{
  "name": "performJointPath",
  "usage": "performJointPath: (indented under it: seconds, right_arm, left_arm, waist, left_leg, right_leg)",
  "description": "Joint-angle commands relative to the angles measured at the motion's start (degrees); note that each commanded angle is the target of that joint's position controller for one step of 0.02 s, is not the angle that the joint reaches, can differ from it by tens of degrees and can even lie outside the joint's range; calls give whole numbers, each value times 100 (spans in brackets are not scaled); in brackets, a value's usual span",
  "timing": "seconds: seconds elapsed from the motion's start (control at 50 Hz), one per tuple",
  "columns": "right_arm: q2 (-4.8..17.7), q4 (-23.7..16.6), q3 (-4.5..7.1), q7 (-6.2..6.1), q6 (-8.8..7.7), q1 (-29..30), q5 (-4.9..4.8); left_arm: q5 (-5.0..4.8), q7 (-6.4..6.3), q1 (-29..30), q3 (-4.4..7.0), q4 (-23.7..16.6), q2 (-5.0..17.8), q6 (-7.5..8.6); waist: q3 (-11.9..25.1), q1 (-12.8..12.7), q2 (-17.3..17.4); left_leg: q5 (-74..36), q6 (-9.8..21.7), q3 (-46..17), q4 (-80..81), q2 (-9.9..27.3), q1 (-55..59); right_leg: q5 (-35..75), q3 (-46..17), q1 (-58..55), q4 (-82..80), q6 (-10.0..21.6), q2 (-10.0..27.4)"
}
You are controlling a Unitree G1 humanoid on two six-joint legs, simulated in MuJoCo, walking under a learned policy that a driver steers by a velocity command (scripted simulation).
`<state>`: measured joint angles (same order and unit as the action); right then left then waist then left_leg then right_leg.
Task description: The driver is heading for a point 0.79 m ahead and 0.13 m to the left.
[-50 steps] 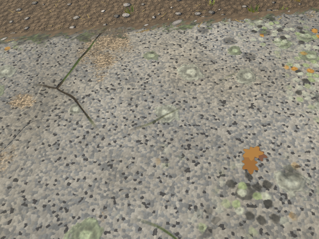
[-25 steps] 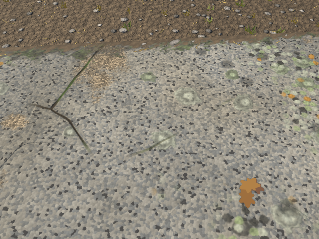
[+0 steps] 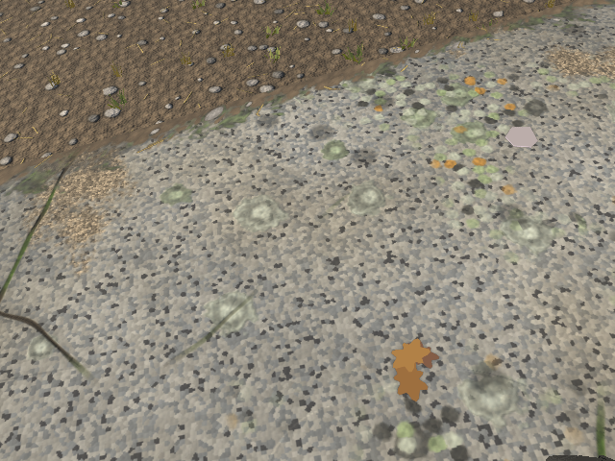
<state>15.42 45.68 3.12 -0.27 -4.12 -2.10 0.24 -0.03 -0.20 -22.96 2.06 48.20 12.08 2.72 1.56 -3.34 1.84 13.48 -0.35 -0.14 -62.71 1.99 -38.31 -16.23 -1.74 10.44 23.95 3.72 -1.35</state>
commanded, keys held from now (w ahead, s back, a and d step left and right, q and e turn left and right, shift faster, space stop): no key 0.16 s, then q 0.82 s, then no key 0.02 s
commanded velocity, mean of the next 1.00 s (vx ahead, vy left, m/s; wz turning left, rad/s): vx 0.03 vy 0.00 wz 0.23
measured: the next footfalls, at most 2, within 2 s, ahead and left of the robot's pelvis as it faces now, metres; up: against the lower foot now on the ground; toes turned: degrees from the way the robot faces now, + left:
left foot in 0.24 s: +0.23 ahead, +0.10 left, +0.00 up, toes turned -4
right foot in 0.66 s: +0.18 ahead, -0.13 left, +0.00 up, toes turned +12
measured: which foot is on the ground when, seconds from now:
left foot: up 0.00-0.22, down 0.24-0.66, up 0.68-1.00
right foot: down 0.00-0.26, up 0.28-0.64, down 0.66-1.00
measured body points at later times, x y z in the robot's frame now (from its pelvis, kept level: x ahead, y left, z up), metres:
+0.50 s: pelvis +0.11 +0.01 -0.01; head +0.15 +0.02 +0.44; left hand +0.26 +0.28 -0.12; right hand +0.25 -0.25 -0.12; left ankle +0.20 +0.10 -0.75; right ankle +0.09 -0.14 -0.69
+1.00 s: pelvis +0.11 -0.02 -0.01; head +0.14 -0.03 +0.44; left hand +0.15 +0.27 -0.09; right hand +0.36 -0.21 -0.10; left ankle +0.07 +0.12 -0.70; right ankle +0.14 -0.13 -0.75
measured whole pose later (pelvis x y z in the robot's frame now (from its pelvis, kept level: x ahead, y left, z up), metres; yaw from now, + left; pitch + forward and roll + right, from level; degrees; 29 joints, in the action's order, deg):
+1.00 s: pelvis +0.11 -0.02 -0.01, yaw +20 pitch +1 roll +1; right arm 15.8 36.3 4.2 0.1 3.1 -8.7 -1.1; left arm 0.6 -3.1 -11.1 2.5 36.5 13.6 0.2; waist -1.7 -2.1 1.2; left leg 22.1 -5.4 0.3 -52.2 2.9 -27.3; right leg -14.2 7.3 14.0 27.0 0.9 3.8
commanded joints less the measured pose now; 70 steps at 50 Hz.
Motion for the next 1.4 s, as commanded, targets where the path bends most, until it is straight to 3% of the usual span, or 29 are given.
performJointPath:
  seconds: [0.02,0.12,0.22,0.24,0.26,0.28,0.3,0.32,0.38,0.5,0.58,0.64,0.66,0.68,0.7,0.72,0.76,0.84,0.9,1.0,1.08,1.1,1.12,1.14,1.16,1.2,1.26,1.34,1.4]
  right_arm:
    - [161,-522,29,-20,-16,508,-21]
    - [134,-721,-25,109,63,917,-97]
    - [451,-359,96,154,-101,43,7]
    - [584,-274,131,125,-155,-219,79]
    - [884,-266,162,103,-168,-591,179]
    - [731,-312,81,90,-103,-553,268]
    - [443,-313,9,117,-45,-466,65]
    - [439,-414,11,119,13,-181,-75]
    - [812,-579,115,18,172,-45,-45]
    - [802,-781,227,-164,352,-234,-21]
    - [867,-896,288,-181,457,-386,-93]
    - [786,-975,285,-230,581,-316,-215]
    - [607,-995,239,-239,595,-456,-216]
    - [318,-1216,182,-210,540,-352,-163]
    - [685,-1230,309,-174,442,-348,-40]
    - [937,-1076,415,-137,441,-578,-90]
    - [790,-767,429,-157,593,-1038,-124]
    - [540,-1087,329,-139,667,-612,-181]
    - [362,-1407,199,-77,637,-166,-128]
    - [381,-1547,143,118,619,-240,-131]
    - [457,-1287,194,146,575,-961,-106]
    - [820,-1295,288,83,553,-1197,-73]
    - [1291,-1452,323,-8,545,-1133,41]
    - [944,-1443,237,34,451,-1252,141]
    - [772,-1434,177,46,375,-1005,137]
    - [461,-1433,60,16,319,-415,23]
    - [22,-1246,-125,-12,256,-156,135]
    - [464,-1084,18,-83,303,-398,139]
    - [921,-870,226,-147,331,-1039,-50]
  left_arm:
    - [-47,-137,262,240,-486,981,90]
    - [-81,-175,81,274,-463,1061,-7]
    - [-106,-160,469,240,-462,1007,-58]
    - [-21,-127,414,206,-442,936,-8]
    - [172,-115,365,128,-578,750,38]
    - [202,-104,-296,46,-542,483,16]
    - [124,-95,-210,99,-529,824,-37]
    - [17,-104,330,187,-645,1100,-98]
    - [-12,-222,914,264,-890,1149,-245]
    - [15,-351,1003,141,-1049,701,-218]
    - [-38,-280,997,174,-1148,803,-151]
    - [-36,-184,635,223,-1058,798,-89]
    - [44,-201,487,303,-1087,1087,-93]
    - [240,-217,625,451,-1153,1661,-143]
    - [450,-199,894,447,-1329,1534,-103]
    - [404,-247,1288,338,-1519,1162,-54]
    - [145,-300,1758,256,-1631,905,-22]
    - [145,-363,1444,188,-1630,811,-106]
    - [115,-392,1077,299,-1534,1044,-167]
    - [22,-260,1063,452,-1431,1388,-203]
    - [-191,-208,992,387,-1175,1198,-193]
    - [-78,-196,836,296,-1145,914,-150]
    - [236,-120,987,89,-1423,428,-88]
    - [106,-175,1484,231,-1495,871,-92]
    - [-45,-201,1649,283,-1439,1043,-154]
    - [11,-252,1395,296,-1177,929,-305]
    - [1,-225,777,263,-830,726,-362]
    - [-41,-198,1245,205,-1060,803,-328]
    - [-135,-151,1570,239,-1290,986,-274]
  waist:
    - [6,263,-602]
    - [147,10,-989]
    - [397,337,-854]
    - [639,396,-778]
    - [1210,392,-134]
    - [1633,59,1022]
    - [1487,108,950]
    - [822,204,608]
    - [246,191,157]
    - [546,275,587]
    - [634,335,721]
    - [486,93,711]
    - [441,104,224]
    - [128,271,-1534]
    - [107,208,-1979]
    - [125,378,-1360]
    - [23,578,-815]
    - [-136,253,-912]
    - [-13,-47,-1027]
    - [187,-68,-1208]
    - [374,382,-985]
    - [744,383,-185]
    - [886,246,1564]
    - [1100,713,1135]
    - [726,656,789]
    - [371,392,600]
    - [316,103,588]
    - [74,465,595]
    - [-345,782,599]
  left_leg:
    - [-576,-2,8,1003,-148,-371]
    - [-929,39,198,2491,-284,399]
    - [-1854,386,342,4170,-429,1906]
    - [-2650,603,62,4146,-157,2708]
    - [-4809,1023,-923,3490,717,3959]
    - [-5555,2089,-2474,3639,1860,4784]
    - [-3818,2232,-3104,4184,1834,4266]
    - [-2378,1972,-2854,4334,1587,3831]
    - [-716,1566,-2353,4764,1109,2616]
    - [-412,1377,-1908,4709,543,2219]
    - [-247,1294,-2394,4627,630,2199]
    - [129,916,-2389,4299,348,1789]
    - [786,610,-2056,3695,39,1186]
    - [1736,291,-802,2278,-943,-133]
    - [2293,46,-639,836,-761,-320]
    - [1889,-37,-819,-29,-590,-81]
    - [1154,-220,-654,-799,-512,-64]
    - [528,-545,-258,-977,-292,-232]
    - [583,-655,-119,179,-11,-198]
    - [1001,-403,423,1628,-56,1017]
    - [-644,194,464,4091,-357,2725]
    - [-2186,437,-512,4120,323,3925]
    - [-4611,1280,-2152,3710,1883,4716]
    - [-3643,2058,-2341,4007,2194,4045]
    - [-2821,1894,-1920,4176,1814,3695]
    - [-1828,1409,-1334,4322,1318,3167]
    - [-1667,1238,-520,4471,933,2425]
    - [-449,1404,-679,4587,1128,2645]
    - [1995,1626,-1723,5183,1761,3219]
  right_leg:
    - [3686,-1018,-547,-689,719,1122]
    - [3929,-964,-734,-465,607,1226]
    - [4557,-822,-1222,464,368,968]
    - [4107,-741,-969,906,213,708]
    - [2270,-645,-135,1917,47,359]
    - [-1384,-558,953,3259,-400,-152]
    - [-2140,-675,1202,3826,-594,-85]
    - [-1975,-609,1693,4264,-689,34]
    - [-1315,-469,1902,4478,-743,174]
    - [-913,-167,1302,2692,-790,38]
    - [-480,-218,903,1788,-707,-71]
    - [275,-76,74,239,-402,-92]
    - [216,-653,-433,-271,-107,646]
    - [588,-2211,-511,-758,655,2002]
    - [1037,-2991,15,-997,1230,2708]
    - [1029,-2486,151,-892,1101,2391]
    - [1003,-1344,160,-681,580,1705]
    - [1196,-510,-73,-700,773,1455]
    - [1360,-449,-716,-615,940,1666]
    - [2168,-154,-434,-366,1023,1879]
    - [2394,167,22,532,508,1656]
    - [1174,586,865,1373,5,1288]
    - [-2219,874,2459,2858,-569,636]
    - [-2371,230,2635,3496,-747,559]
    - [-2056,76,2594,3850,-774,624]
    - [-1418,-76,2401,3806,-831,691]
    - [-537,-25,1323,3402,-892,617]
    - [-654,174,1291,2420,-792,581]
    - [-1115,222,2424,2711,-576,621]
